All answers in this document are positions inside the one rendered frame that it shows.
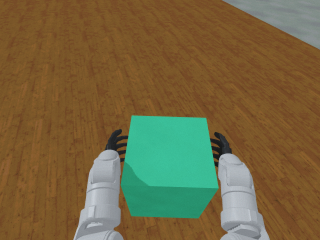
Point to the right robot forearm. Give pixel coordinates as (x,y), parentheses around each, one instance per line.
(240,212)

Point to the left robot hand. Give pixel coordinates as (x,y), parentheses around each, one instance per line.
(112,143)

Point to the right robot hand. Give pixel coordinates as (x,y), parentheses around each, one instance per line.
(223,148)

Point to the carton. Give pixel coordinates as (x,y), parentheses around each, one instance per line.
(169,169)

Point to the left robot forearm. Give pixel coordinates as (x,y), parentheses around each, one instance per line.
(101,212)

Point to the left robot upper arm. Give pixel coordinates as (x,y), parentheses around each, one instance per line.
(104,235)

